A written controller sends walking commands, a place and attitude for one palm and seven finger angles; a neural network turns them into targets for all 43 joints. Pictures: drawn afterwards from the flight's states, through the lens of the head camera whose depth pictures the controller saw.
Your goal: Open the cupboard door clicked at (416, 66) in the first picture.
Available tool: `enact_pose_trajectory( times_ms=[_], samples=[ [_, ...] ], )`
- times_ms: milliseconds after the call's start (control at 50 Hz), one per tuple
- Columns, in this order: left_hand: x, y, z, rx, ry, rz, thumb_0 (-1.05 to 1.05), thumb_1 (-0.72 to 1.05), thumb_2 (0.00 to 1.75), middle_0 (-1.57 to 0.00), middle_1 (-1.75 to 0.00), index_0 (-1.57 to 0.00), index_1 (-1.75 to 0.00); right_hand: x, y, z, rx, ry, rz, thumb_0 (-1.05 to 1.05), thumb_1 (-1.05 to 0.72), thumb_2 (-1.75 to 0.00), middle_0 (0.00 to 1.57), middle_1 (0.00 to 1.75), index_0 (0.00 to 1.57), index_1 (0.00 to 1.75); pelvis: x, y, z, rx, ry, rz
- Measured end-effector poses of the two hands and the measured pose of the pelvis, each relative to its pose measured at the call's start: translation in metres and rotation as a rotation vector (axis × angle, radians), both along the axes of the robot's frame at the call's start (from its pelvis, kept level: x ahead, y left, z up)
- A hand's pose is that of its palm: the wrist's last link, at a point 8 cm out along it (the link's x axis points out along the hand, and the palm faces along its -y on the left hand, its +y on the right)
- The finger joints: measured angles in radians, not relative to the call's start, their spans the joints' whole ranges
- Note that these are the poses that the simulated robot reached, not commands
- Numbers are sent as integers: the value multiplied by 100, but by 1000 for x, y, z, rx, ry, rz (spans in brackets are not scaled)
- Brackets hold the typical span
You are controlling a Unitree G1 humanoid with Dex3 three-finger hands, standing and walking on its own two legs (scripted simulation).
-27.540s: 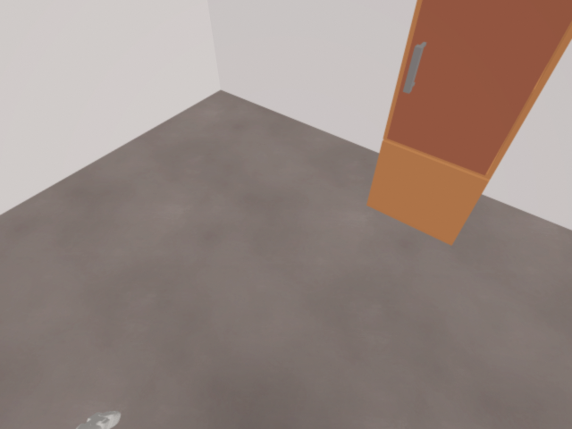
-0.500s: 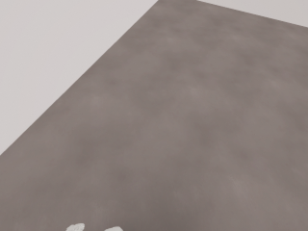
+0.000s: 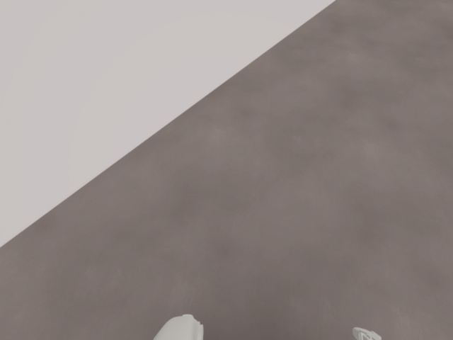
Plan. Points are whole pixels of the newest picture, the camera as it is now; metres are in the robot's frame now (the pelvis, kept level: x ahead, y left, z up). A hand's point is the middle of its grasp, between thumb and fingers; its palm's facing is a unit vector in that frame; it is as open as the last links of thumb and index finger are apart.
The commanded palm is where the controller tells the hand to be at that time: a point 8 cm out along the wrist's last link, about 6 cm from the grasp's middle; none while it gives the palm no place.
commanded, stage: turn to face it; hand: left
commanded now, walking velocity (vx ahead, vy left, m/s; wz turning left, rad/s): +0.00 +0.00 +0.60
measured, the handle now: out of the picture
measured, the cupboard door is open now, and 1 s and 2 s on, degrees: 49 49 49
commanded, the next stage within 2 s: none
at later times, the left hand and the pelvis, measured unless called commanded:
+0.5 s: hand out of the picture +0.08 +0.22 -0.16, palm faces +0.29 -0.91 -0.30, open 7.4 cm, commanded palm none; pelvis +0.02 -0.03 -0.02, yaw +17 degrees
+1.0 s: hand out of the picture -0.02 +0.20 -0.18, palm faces +0.59 -0.77 -0.24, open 7.4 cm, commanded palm none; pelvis +0.03 -0.03 -0.01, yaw +35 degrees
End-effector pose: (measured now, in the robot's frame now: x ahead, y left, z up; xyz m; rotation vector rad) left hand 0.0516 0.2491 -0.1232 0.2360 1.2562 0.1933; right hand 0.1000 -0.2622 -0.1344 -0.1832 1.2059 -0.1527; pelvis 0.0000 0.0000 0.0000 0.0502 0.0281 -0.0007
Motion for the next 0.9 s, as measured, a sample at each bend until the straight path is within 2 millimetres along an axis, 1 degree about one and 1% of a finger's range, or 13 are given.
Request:
enact_pose_trajectory(
  times_ms=[80, 140, 180, 240, 340, 440, 520, 600, 660, 760, 820, 860, 900],
  samples=[
    [-27, -2, -14, -41, 39, 74, 1, 90, 90, -20, -30, -20, -30, 37, 16, 3, -8, -30, 94, 1, -91, -89, 19, 30, 20, 30, 4, 3, -4, -8, -6, 53],
    [-43, 6, -33, -68, 63, 132, 1, 90, 90, -20, -30, -20, -30, 63, 31, 1, -27, -84, 160, 1, -91, -89, 19, 30, 20, 30, 8, 11, -18, -31, -8, 91],
    [-48, 12, -41, -69, 82, 163, 1, 90, 90, -20, -30, -20, -30, 71, 39, 1, -36, -106, 190, 1, -91, -89, 19, 30, 20, 30, 7, 12, -21, -27, -16, 116],
    [-42, 19, -38, -56, 63, 195, 1, 90, 90, -20, -30, -20, -30, 69, 43, 6, -48, -89, 223, 1, -91, -89, 20, 30, 20, 30, 7, 10, -17, -39, -21, 151],
    [-18, 24, -19, -33, -37, 222, 1, 90, 90, -20, -30, -20, -30, 58, 38, 7, -51, -19, 251, 1, -91, -89, 20, 30, 20, 30, 9, 1, -7, -62, -18, 208],
    [2, 17, -4, 11, -115, 235, 1, 91, 90, -20, -30, -20, -30, 53, 19, -3, -32, 32, 258, 1, -90, -89, 20, 30, 20, 30, 16, -17, -7, -64, -11, 264],
    [4, 3, -1, 57, -157, 252, 1, 90, 90, -20, -30, -20, -30, 63, -1, -18, -19, 56, 265, 1, -90, -89, 20, 30, 20, 30, 24, -35, -16, -38, -6, 307],
    [-11, -15, 5, 42, -126, 301, 1, 90, 90, -20, -30, -20, -30, 80, -7, -12, -23, 65, 302, 1, -91, -89, 20, 30, 20, 30, 30, -39, -8, -27, -16, 368],
    [-25, -27, 2, 12, -106, 346, 1, 90, 90, -20, -30, -20, -30, 96, -2, -3, -27, 59, 343, 1, -91, -89, 19, 30, 20, 30, 35, -40, -3, -13, -18, 407],
    [-57, -37, -15, -43, -76, 437, 1, 90, 90, -20, -30, -20, -30, 131, 27, 5, -42, 15, 455, 1, -91, -89, 19, 30, 20, 30, 36, -34, -6, -13, -26, 474],
    [-83, -33, -35, -70, -48, 503, 1, 90, 90, -20, -30, -20, -30, 153, 52, 4, -55, -51, 527, 1, -91, -89, 19, 30, 20, 30, 34, -24, -19, -33, -29, 516],
    [-97, -28, -42, -71, -14, 541, 1, 90, 90, -20, -30, -20, -30, 160, 64, 5, -61, -83, 563, 1, -91, -89, 19, 30, 20, 30, 32, -23, -22, -33, -32, 535],
    [-106, -24, -41, -62, 5, 568, 1, 90, 90, -20, -30, -20, -30, 162, 72, 10, -65, -93, 593, 1, -91, -89, 19, 30, 20, 30, 31, -24, -19, -40, -35, 554]
  ],
)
